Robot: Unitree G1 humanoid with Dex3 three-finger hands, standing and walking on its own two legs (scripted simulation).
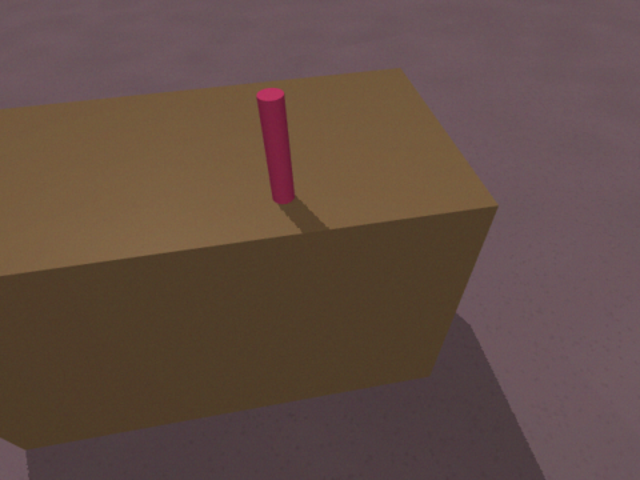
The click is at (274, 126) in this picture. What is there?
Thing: slim round
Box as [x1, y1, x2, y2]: [256, 88, 294, 203]
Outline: 266,88 260,90 256,95 272,196 274,201 278,203 287,203 293,199 294,194 283,92 280,89
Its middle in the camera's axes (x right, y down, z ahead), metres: -0.08 -0.16 +0.69
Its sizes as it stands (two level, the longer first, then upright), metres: 0.043 0.043 0.211
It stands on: a support 0.75 m high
